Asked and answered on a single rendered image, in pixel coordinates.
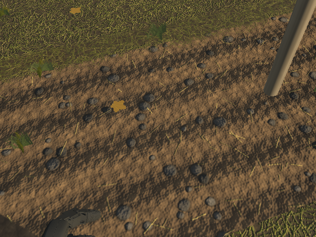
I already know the left robot hand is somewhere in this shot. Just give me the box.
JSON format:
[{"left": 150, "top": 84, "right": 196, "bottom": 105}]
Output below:
[{"left": 41, "top": 207, "right": 101, "bottom": 237}]

